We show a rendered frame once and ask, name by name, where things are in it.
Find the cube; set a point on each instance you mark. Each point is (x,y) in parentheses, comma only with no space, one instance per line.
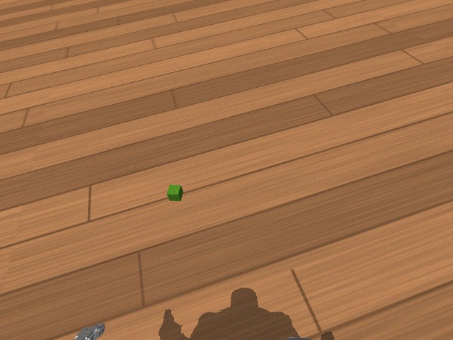
(175,192)

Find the left robot hand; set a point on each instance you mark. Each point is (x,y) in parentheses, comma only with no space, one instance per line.
(91,333)

